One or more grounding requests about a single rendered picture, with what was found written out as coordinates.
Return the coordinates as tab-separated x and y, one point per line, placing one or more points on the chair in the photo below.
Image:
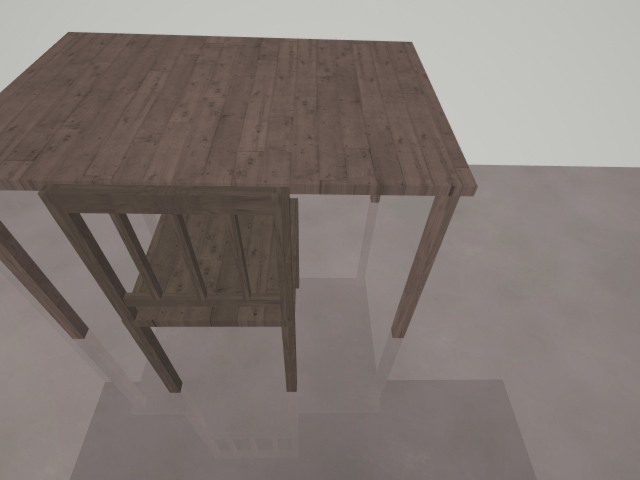
221	256

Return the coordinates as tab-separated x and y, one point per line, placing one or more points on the table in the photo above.
320	116

